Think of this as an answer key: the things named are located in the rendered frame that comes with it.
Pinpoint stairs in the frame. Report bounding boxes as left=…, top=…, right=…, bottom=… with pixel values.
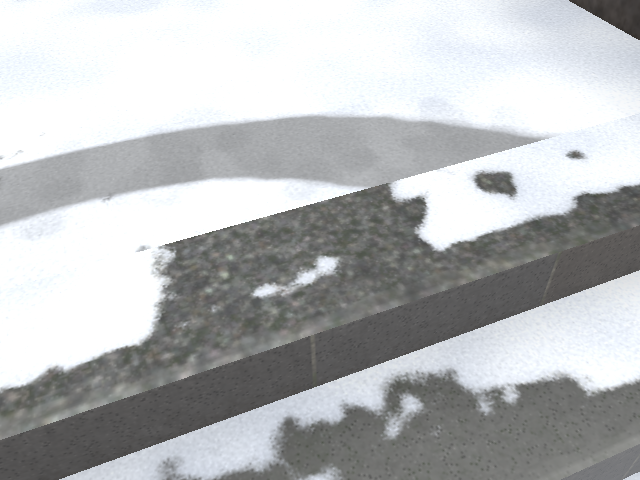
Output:
left=0, top=225, right=640, bottom=480

